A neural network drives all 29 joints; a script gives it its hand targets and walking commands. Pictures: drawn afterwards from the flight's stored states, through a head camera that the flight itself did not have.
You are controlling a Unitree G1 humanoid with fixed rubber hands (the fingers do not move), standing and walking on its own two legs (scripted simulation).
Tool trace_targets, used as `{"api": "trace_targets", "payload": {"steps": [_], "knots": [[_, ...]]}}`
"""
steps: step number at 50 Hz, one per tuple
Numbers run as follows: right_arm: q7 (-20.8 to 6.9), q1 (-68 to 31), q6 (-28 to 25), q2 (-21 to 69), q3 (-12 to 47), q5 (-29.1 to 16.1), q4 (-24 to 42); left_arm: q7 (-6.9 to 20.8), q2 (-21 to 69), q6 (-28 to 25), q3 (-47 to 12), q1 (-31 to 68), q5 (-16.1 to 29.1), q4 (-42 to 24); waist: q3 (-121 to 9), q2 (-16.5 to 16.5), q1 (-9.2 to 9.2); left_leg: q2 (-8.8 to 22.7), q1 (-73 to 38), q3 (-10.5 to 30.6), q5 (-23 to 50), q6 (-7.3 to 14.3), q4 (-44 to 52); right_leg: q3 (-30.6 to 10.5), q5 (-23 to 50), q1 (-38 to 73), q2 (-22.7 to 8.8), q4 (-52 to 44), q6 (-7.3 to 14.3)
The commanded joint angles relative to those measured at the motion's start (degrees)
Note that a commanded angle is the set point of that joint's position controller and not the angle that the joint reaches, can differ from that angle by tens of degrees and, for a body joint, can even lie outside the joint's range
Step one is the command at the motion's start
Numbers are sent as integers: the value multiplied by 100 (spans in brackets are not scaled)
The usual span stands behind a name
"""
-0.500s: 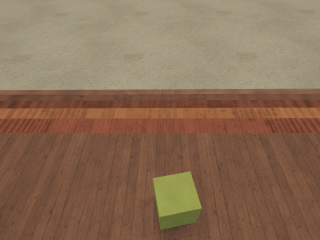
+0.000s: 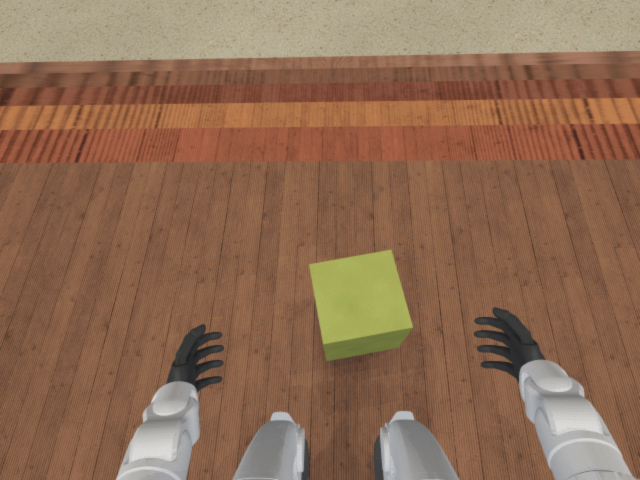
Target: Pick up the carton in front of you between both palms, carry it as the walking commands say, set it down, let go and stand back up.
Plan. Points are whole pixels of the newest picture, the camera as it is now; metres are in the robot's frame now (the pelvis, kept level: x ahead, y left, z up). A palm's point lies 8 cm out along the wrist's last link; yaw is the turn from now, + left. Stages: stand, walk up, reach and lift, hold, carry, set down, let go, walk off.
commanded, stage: reach and lift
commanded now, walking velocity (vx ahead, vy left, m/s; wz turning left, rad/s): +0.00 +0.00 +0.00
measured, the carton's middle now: (356, 309) +0.48 -0.04 -0.58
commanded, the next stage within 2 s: none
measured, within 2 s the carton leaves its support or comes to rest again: neither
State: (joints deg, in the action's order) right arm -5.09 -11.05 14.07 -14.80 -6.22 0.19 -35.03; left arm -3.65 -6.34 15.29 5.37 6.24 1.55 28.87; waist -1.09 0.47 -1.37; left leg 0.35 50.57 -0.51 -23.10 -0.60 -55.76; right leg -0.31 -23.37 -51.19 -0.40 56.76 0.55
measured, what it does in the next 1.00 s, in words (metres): lowers itself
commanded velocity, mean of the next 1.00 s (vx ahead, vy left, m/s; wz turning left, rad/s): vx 0.00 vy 0.00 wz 0.00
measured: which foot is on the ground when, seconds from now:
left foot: down 0.00-1.00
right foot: down 0.00-1.00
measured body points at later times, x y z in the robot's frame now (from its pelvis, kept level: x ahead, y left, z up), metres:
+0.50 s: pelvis -0.05 -0.02 -0.05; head +0.23 -0.04 +0.30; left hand +0.42 +0.17 -0.15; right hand +0.48 -0.23 -0.14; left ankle +0.03 +0.13 -0.67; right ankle +0.03 -0.12 -0.67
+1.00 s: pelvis -0.03 -0.01 -0.12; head +0.32 -0.04 +0.16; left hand +0.46 +0.16 -0.29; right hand +0.51 -0.22 -0.29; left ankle +0.03 +0.13 -0.67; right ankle +0.03 -0.12 -0.67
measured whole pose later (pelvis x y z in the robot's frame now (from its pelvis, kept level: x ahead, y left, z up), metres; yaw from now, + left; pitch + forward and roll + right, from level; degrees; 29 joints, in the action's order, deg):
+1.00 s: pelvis -0.03 -0.01 -0.12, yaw +3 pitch +52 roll +5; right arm -5.8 -74.8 5.7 -21.9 -18.7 7.7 -62.6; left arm -8.7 -0.5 6.4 27.4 61.9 -5.9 43.1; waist -1.9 0.2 -2.0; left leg -2.3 104.4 1.5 -24.5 -3.7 -77.1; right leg -4.1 -25.0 -106.7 2.0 80.1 0.2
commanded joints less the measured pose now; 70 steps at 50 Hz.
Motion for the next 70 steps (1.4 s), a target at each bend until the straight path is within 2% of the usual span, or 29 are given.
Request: {"api": "trace_targets", "payload": {"steps": [1, 6, 16, 22, 26, 29, 32, 35, 40, 45, 51, 55, 60, 65, 70], "knots": [[-26, -1241, 112, -735, -210, -64, 250, -160, -253, 135, 157, 932, 151, -434, -2554, -276, 16, -228, -695, -60, 1446, -158, 409, 0, 1522, 1042, 208, -425, -52], [-102, -2648, 201, -852, -385, -10, -373, -360, -141, 243, 485, 2178, 86, -131, -2885, -362, -2, -310, -181, -124, 1197, -203, 262, -2, 1318, 613, 241, -320, -71], [-96, -5594, -130, -1300, -656, 114, -1316, -688, -112, -65, 1122, 4694, -128, 381, -3934, -533, -157, -387, 753, -288, 672, -289, 82, -65, 1023, 489, 283, -238, -121], [-89, -6972, -287, -1593, -709, 149, -1927, -771, -138, -210, 1407, 5849, -162, 589, -4637, -591, -229, -416, 1110, -371, 790, -322, -70, -128, 1214, 437, 304, -106, -110], [-138, -7677, -381, -1748, -790, 271, -2192, -760, -110, -286, 1613, 6412, -252, 604, -5030, -636, -246, -460, 1270, -406, 1124, -344, -171, -150, 1660, 421, 326, 33, -98], [-183, -8004, -435, -1826, -875, 411, -2244, -727, -80, -331, 1782, 6610, -363, 549, -5464, -713, -257, -512, 1322, -435, 1578, -361, -229, -156, 2317, 658, 356, 160, -88], [-224, -8015, -473, -1791, -969, 565, -2147, -659, -19, -394, 1924, 6478, -492, 434, -5965, -856, -264, -585, 1473, -460, 2157, -358, -221, -207, 3344, 1188, 363, 305, -85], [-268, -7876, -561, -1581, -1098, 716, -2091, -563, 109, -527, 2060, 6295, -621, 421, -5861, -933, -233, -605, 1960, -425, 2510, -362, -248, -315, 4078, 1243, 316, 442, -83], [-270, -7573, -759, -1199, -1352, 913, -2127, -435, 304, -824, 2260, 6131, -853, 583, -5377, -829, -139, -594, 2906, -368, 2596, -430, -608, -442, 4558, 549, 242, 872, -94], [-146, -7361, -878, -1154, -1433, 941, -2289, -435, 308, -974, 2313, 6151, -915, 851, -5180, -575, -52, -610, 3339, -392, 2370, -543, -1526, -357, 3800, -982, 291, 1646, -125], [44, -7812, -985, -1629, -1022, 455, -2199, -628, 66, -1002, 1932, 6633, -484, 957, -5821, -503, -11, -614, 3432, -376, 2288, -586, -2847, -180, 3028, -2272, 348, 2842, -136], [128, -8363, -962, -2039, -499, -43, -2121, -795, -181, -918, 1538, 7115, -23, 954, -6378, -616, -12, -597, 3217, -381, 2098, -538, -3630, -14, 2400, -2772, 316, 3600, -140], [187, -9079, -835, -2320, 65, -516, -2329, -902, -456, -765, 1275, 7776, 390, 1159, -6259, -858, -96, -545, 3657, -505, 1262, -484, -4339, 53, 1533, -3076, 206, 4271, -155], [244, -9703, -746, -2541, 418, -767, -2669, -940, -767, -703, 1165, 8504, 639, 1460, -5906, -929, -143, -451, 4062, -593, 576, -434, -4909, -7, 803, -3185, 84, 4756, -142], [257, -10040, -763, -2541, 648, -851, -3165, -863, -923, -773, 1213, 8937, 669, 2043, -5069, -846, -170, -380, 4550, -619, 184, -403, -5400, -184, 349, -3601, -46, 5108, -120]]}}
